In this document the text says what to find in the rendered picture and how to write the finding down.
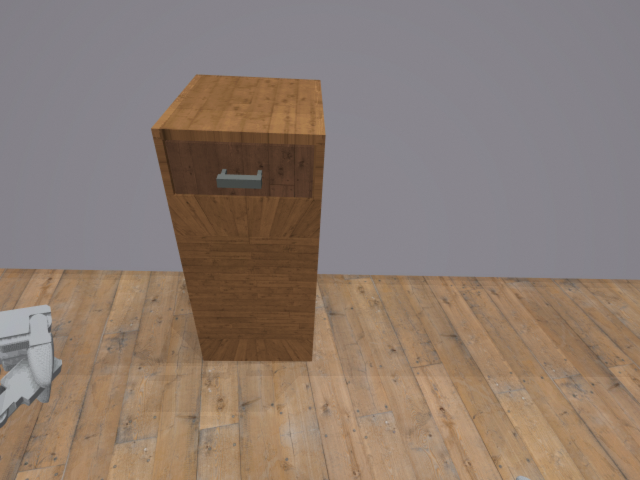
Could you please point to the drawer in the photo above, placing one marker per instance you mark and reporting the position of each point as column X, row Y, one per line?
column 287, row 169

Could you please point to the robot left hand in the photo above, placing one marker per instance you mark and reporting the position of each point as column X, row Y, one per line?
column 27, row 352

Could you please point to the handle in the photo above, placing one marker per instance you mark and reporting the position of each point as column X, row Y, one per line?
column 225, row 180

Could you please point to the cabinet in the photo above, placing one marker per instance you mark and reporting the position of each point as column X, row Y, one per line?
column 250, row 262

